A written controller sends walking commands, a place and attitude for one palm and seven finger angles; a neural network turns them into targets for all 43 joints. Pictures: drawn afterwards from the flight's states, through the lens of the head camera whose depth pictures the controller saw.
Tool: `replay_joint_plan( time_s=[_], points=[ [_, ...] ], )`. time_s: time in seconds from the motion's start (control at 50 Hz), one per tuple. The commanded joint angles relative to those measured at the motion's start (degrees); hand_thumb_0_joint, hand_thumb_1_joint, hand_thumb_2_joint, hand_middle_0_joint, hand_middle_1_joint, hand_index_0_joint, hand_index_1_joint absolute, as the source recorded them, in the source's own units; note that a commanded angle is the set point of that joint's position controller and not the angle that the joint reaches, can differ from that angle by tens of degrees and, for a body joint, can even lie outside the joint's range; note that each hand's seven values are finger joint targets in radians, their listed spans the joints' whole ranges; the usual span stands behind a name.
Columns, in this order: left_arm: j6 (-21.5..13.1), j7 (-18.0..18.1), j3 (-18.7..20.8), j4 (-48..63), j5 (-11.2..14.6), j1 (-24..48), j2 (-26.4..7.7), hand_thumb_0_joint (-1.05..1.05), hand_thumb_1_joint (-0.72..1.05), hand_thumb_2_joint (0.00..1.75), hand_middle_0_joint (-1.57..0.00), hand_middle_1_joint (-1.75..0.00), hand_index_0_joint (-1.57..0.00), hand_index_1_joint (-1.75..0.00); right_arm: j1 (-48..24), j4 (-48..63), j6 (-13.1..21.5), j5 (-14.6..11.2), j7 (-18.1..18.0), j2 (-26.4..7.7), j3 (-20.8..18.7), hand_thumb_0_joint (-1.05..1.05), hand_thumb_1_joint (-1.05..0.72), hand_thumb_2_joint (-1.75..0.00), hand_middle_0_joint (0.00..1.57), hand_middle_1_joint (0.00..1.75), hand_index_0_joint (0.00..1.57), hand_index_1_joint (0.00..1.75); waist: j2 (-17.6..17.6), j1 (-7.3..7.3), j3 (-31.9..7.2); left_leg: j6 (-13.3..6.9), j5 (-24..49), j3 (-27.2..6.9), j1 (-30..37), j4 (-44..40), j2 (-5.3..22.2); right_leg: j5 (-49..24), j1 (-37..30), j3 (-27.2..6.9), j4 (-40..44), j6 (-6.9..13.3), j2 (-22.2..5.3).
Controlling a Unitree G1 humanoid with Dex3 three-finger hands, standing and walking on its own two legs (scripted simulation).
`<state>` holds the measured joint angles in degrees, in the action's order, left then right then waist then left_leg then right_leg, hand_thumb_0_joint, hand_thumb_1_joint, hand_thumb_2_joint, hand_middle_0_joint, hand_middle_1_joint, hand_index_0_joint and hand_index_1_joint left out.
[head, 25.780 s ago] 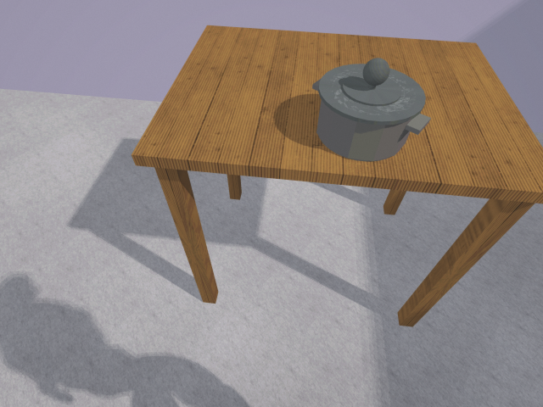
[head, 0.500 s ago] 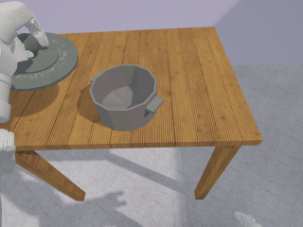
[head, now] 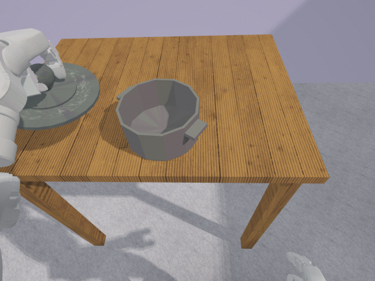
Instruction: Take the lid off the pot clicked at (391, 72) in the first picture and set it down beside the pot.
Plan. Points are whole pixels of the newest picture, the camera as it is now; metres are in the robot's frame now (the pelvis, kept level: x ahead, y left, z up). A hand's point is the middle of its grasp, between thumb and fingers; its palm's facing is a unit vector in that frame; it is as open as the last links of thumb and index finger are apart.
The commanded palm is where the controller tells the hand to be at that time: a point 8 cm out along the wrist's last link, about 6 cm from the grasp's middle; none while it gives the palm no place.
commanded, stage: lower the lid onto the table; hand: left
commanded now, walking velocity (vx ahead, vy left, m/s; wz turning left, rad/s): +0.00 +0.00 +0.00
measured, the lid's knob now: (40, 76) +0.46 +0.30 +0.21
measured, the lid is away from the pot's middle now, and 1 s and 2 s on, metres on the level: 0.23 0.23 0.24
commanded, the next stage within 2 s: none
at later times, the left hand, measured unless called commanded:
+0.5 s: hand (53, 88) +0.44 +0.28 +0.19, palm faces -0.29 -0.06 -0.95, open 7.5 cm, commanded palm +0.42 +0.28 +0.27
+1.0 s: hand (51, 107) +0.43 +0.29 +0.15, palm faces -0.37 -0.10 -0.93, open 7.5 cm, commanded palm +0.43 +0.30 +0.23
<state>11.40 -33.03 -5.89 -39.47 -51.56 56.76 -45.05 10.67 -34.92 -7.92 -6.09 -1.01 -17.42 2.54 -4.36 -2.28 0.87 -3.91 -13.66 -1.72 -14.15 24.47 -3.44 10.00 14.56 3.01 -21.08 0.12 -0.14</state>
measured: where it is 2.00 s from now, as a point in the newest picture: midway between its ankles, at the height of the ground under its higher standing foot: outside the picture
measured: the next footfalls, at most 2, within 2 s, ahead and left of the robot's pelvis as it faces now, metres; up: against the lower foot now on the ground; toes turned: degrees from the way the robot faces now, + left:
none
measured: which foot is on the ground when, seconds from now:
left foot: down 0.00-1.00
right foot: down 0.00-1.00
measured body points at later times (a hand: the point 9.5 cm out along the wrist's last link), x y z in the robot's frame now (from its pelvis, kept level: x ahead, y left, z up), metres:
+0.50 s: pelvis +0.00 +0.01 +0.00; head +0.04 +0.00 +0.45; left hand +0.45 +0.28 +0.24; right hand +0.11 -0.24 -0.12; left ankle -0.02 +0.08 -0.74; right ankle +0.01 -0.12 -0.74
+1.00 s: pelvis +0.00 +0.00 +0.00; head +0.05 -0.01 +0.45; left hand +0.45 +0.30 +0.20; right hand +0.11 -0.26 -0.12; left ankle -0.02 +0.08 -0.74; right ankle +0.01 -0.12 -0.74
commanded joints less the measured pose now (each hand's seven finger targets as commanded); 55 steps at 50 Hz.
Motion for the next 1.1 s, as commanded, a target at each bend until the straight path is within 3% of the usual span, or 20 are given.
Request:
replay_joint_plan(
  time_s=[0.0, 0.12, 0.2, 0.22, 0.28, 0.32, 0.36, 0.4, 0.42, 0.44, 0.5, 0.54, 0.66, 0.7, 0.78, 0.86, 0.96, 1.02, 1.06, 1.08],
  points=[
    [-1.17, 4.10, 9.23, 16.36, -0.07, 32.66, -21.83, 0.00, 0.35, 1.37, -1.06, -0.52, -1.08, -0.53, -2.02, 7.23, 1.93, 0.44, -0.56, -8.41, -3.29, 0.00, -0.90, -0.90, 0.20, 0.30, 0.20, 0.30, -3.57, -0.96, -26.59, -0.74, 25.93, -2.76, 11.15, -0.55, 1.24, -16.06, -9.63, -0.83, -0.77, 3.08, 0.83],
    [-2.51, 4.76, 10.00, 14.49, -1.08, 34.07, -22.43, 0.00, 0.35, 1.37, -1.06, -0.52, -1.08, -0.53, -0.40, 6.21, 2.40, 0.66, -0.79, -7.88, -3.31, 0.00, -0.90, -0.90, 0.20, 0.30, 0.20, 0.30, -3.22, -1.02, -26.10, -0.01, 24.53, -3.47, 10.92, -1.53, 1.41, -14.02, -9.12, -0.46, -0.53, 3.03, 1.46],
    [-2.75, 4.69, 3.66, 13.76, 0.87, 32.57, -14.10, 0.00, 0.35, 1.37, -1.06, -0.52, -1.08, -0.53, -0.46, 6.09, 2.62, 0.58, -0.52, -8.09, -3.81, 0.00, -0.90, -0.90, 0.20, 0.30, 0.20, 0.30, -4.75, -2.25, -24.20, 0.56, 26.11, -4.43, 13.19, -0.87, 1.62, -12.08, -5.16, 0.30, -0.12, 3.25, 1.37],
    [-3.07, 5.08, 6.18, 17.71, -0.05, 35.18, -16.98, 0.00, 0.35, 1.37, -1.06, -0.52, -1.08, -0.53, -0.13, 6.16, 2.92, 0.89, -0.45, -7.73, -3.83, 0.00, -0.90, -0.90, 0.20, 0.30, 0.20, 0.30, -4.68, -1.48, -27.44, 0.67, 26.91, -4.63, 14.41, -1.23, 1.69, -12.68, -6.72, -0.05, -0.34, 3.10, 1.65],
    [-3.23, 5.02, 7.11, 15.10, -0.22, 32.66, -16.89, 0.00, 0.35, 1.37, -1.06, -0.52, -1.08, -0.53, 0.02, 5.68, 2.99, 1.09, -0.52, -7.78, -3.72, 0.00, -0.90, -0.90, 0.20, 0.30, 0.20, 0.30, -3.57, -1.53, -26.24, 0.70, 28.39, -4.79, 14.20, -1.06, 1.60, -13.33, -6.41, 0.17, -0.32, 3.27, 1.87],
    [-3.71, 5.44, 9.27, 17.39, -0.20, 33.09, -19.57, 0.00, 0.35, 1.37, -1.06, -0.52, -1.08, -0.53, 0.54, 5.92, 3.05, 1.26, -0.20, -8.04, -3.82, 0.00, -0.90, -0.90, 0.20, 0.30, 0.20, 0.30, -3.61, -1.03, -27.66, 1.23, 29.65, -5.12, 13.89, -1.25, 1.67, -14.15, -7.81, -0.01, -0.60, 3.26, 1.81],
    [-3.63, 5.17, 7.09, 12.45, 0.16, 30.71, -16.40, 0.00, 0.35, 1.37, -1.06, -0.52, -1.08, -0.53, 0.47, 5.46, 2.74, 0.89, -0.33, -7.97, -3.67, 0.00, -0.90, -0.90, 0.20, 0.30, 0.20, 0.30, -0.79, -1.45, -24.17, 0.89, 26.70, -4.56, 11.61, -1.78, 1.72, -13.50, -7.10, 0.42, -0.55, 3.14, 1.71],
    [-3.51, 5.21, 5.57, 11.40, 1.07, 29.45, -14.53, 0.00, 0.35, 1.37, -1.06, -0.52, -1.08, -0.53, 0.93, 5.37, 2.65, 1.07, -0.06, -8.70, -4.11, 0.00, -0.90, -0.90, 0.20, 0.30, 0.20, 0.30, -1.81, -1.84, -22.76, 1.30, 26.82, -4.82, 11.71, -1.42, 1.76, -12.69, -5.60, 0.57, -0.19, 3.35, 1.49],
    [-3.75, 5.58, 8.56, 14.55, 0.00, 31.37, -18.08, 0.00, 0.35, 1.37, -1.06, -0.52, -1.08, -0.53, 0.82, 5.74, 2.75, 1.15, 0.08, -8.29, -4.03, 0.00, -0.90, -0.90, 0.20, 0.30, 0.20, 0.30, -1.50, -0.85, -25.56, 1.38, 26.78, -4.91, 12.08, -2.01, 1.98, -12.75, -7.39, 0.14, -0.68, 3.21, 1.74],
    [-3.98, 5.42, 6.72, 14.92, -0.04, 31.65, -15.65, 0.00, 0.35, 1.37, -1.06, -0.52, -1.08, -0.53, 0.06, 6.17, 2.93, 1.24, 0.07, -8.07, -4.00, 0.00, -0.90, -0.90, 0.20, 0.30, 0.20, 0.30, -3.10, -1.20, -25.79, 1.19, 28.38, -5.02, 13.25, -1.47, 1.68, -13.22, -6.61, 0.24, -0.81, 3.37, 1.78],
    [-4.32, 6.12, 9.36, 16.60, 0.74, 27.54, -17.98, 0.00, 0.35, 1.37, -1.06, -0.52, -1.08, -0.53, 0.61, 6.58, 3.24, 1.58, 0.37, -8.61, -4.22, 0.00, -0.90, -0.90, 0.20, 0.30, 0.20, 0.30, -4.90, -0.54, -28.45, 1.85, 34.05, -5.17, 14.76, -0.30, 1.84, -15.81, -8.05, -0.08, -1.17, 3.46, 1.60],
    [-4.66, 6.15, 11.36, 13.14, -0.37, 27.01, -19.79, 0.00, 0.35, 1.37, -1.06, -0.52, -1.08, -0.53, 0.67, 6.25, 3.32, 1.50, 0.23, -8.12, -3.92, 0.00, -0.90, -0.90, 0.20, 0.30, 0.20, 0.30, -1.94, -0.39, -26.42, 1.19, 31.01, -4.66, 12.28, -0.70, 1.70, -15.43, -8.70, -0.18, -1.15, 3.27, 1.80],
    [-4.86, 6.09, 9.85, 12.18, 0.40, 23.69, -17.88, 0.00, 0.35, 1.37, -1.06, -0.52, -1.08, -0.53, 0.63, 6.61, 3.08, 1.09, 0.38, -8.06, -3.90, 0.00, -0.90, -0.90, 0.20, 0.30, 0.20, 0.30, -0.03, -0.42, -24.10, 0.64, 28.28, -3.94, 10.23, -1.23, 1.71, -15.61, -8.94, -0.20, -1.10, 2.94, 1.52],
    [-4.77, 6.07, 7.37, 11.32, 1.26, 22.65, -15.35, 0.00, 0.35, 1.37, -1.06, -0.52, -1.08, -0.53, 0.73, 6.54, 2.79, 1.12, 0.39, -8.51, -4.16, 0.00, -0.90, -0.90, 0.20, 0.30, 0.20, 0.30, -2.14, -1.34, -22.72, 0.88, 28.48, -4.02, 10.68, -0.63, 1.77, -14.75, -6.89, -0.03, -0.78, 3.10, 1.39],
    [-5.18, 6.33, 8.36, 11.34, 0.32, 27.89, -17.87, 0.00, 0.35, 1.37, -1.06, -0.52, -1.08, -0.53, 0.84, 6.10, 2.52, 1.06, -0.43, -8.31, -3.99, 0.00, -0.90, -0.90, 0.20, 0.30, 0.20, 0.30, -0.67, -1.60, -23.92, -0.21, 22.10, -3.18, 9.39, -1.40, 1.05, -14.21, -8.65, -0.51, -0.47, 2.98, 1.69],
    [-6.56, 6.94, 9.14, 12.87, 0.33, 30.47, -19.61, 0.00, 0.35, 1.37, -1.06, -0.52, -1.08, -0.53, 1.56, 5.32, 3.21, 1.29, -1.13, -8.28, -4.07, 0.00, -0.90, -0.90, 0.20, 0.30, 0.20, 0.30, -3.36, -1.82, -27.45, -0.11, 24.17, -3.70, 12.01, -0.70, 1.04, -15.15, -9.12, -0.62, -0.75, 2.92, 1.72],
    [-7.86, 6.86, 8.00, 8.51, 0.79, 28.01, -18.18, 0.00, 0.35, 1.37, -1.06, -0.52, -1.08, -0.53, 1.74, 4.42, 3.23, 1.10, -1.38, -8.35, -3.95, 0.00, -0.90, -0.90, 0.20, 0.30, 0.20, 0.30, -2.42, -1.97, -25.22, -0.39, 23.72, -3.36, 10.15, -0.50, 0.93, -15.98, -8.94, -0.56, -0.76, 2.87, 1.61],
    [-8.56, 7.05, 8.00, 11.72, 1.06, 27.04, -18.01, 0.00, 0.35, 1.37, -1.06, -0.52, -1.08, -0.53, 1.48, 4.76, 3.17, 1.47, -0.87, -8.36, -4.20, 0.00, -0.90, -0.90, 0.20, 0.30, 0.20, 0.30, -5.18, -1.97, -26.20, 0.08, 28.71, -3.95, 12.05, 0.33, 1.06, -17.31, -8.18, -0.72, -0.92, 2.95, 1.78],
    [-8.61, 6.77, 6.62, 8.81, 1.42, 24.44, -15.54, 0.00, 0.35, 1.37, -1.06, -0.52, -1.08, -0.53, 1.45, 4.52, 2.99, 1.29, -0.75, -8.25, -4.16, 0.00, -0.90, -0.90, 0.20, 0.30, 0.20, 0.30, -3.61, -2.27, -24.05, 0.12, 28.73, -4.12, 11.80, 0.34, 1.25, -16.45, -6.83, -0.32, -0.73, 2.81, 1.90],
    [-8.70, 6.84, 7.96, 8.36, 1.52, 23.76, -16.81, 0.00, 0.35, 1.37, -1.06, -0.52, -1.08, -0.53, 1.78, 4.23, 2.76, 1.30, -0.67, -8.57, -4.30, 0.00, -0.90, -0.90, 0.20, 0.30, 0.20, 0.30, -3.00, -2.08, -24.11, 0.01, 28.14, -4.00, 11.51, 0.28, 1.33, -16.30, -7.03, -0.28, -0.72, 2.83, 1.99]
  ],
)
